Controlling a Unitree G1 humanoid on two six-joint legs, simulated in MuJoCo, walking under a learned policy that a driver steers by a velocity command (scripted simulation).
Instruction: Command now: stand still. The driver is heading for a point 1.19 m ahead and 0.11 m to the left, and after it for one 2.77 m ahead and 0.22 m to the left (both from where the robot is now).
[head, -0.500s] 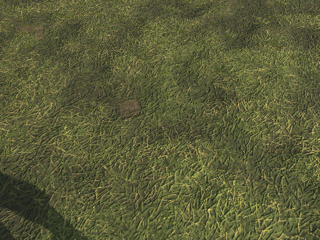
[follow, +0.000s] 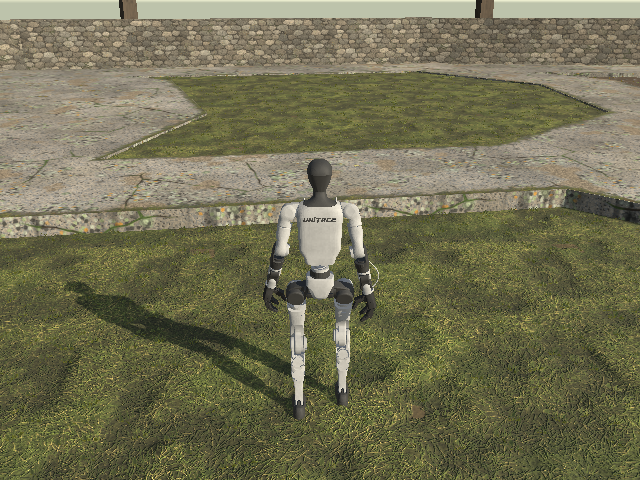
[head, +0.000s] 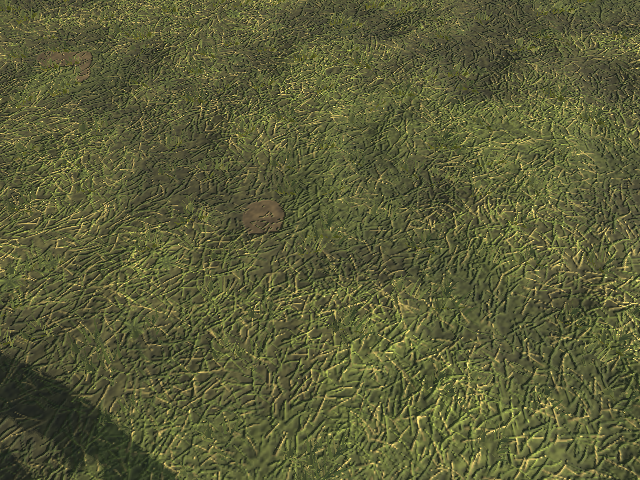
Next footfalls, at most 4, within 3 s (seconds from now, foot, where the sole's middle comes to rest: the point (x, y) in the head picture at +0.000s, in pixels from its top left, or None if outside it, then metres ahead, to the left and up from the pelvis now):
0.32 right None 0.13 -0.14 -0.77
0.82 left None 0.50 0.10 -0.77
1.36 right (394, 353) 0.81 -0.14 -0.77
1.94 left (290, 258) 1.10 0.11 -0.77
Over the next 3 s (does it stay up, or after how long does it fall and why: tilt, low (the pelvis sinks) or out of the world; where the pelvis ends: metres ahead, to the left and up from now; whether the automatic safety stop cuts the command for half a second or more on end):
stays up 1.18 0.08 0.01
